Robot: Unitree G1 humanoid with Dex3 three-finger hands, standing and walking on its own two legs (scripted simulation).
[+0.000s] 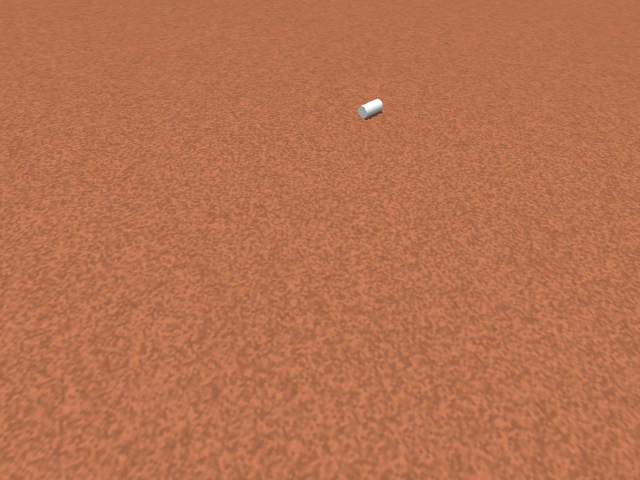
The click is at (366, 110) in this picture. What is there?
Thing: lying can
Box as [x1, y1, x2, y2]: [358, 99, 382, 117]
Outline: 380,100 375,99 360,106 358,108 360,116 365,117 380,110 382,107
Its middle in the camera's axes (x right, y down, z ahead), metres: +0.30 -0.78 +2.34
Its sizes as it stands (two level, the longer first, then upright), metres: 0.135 0.073 0.073
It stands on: the floor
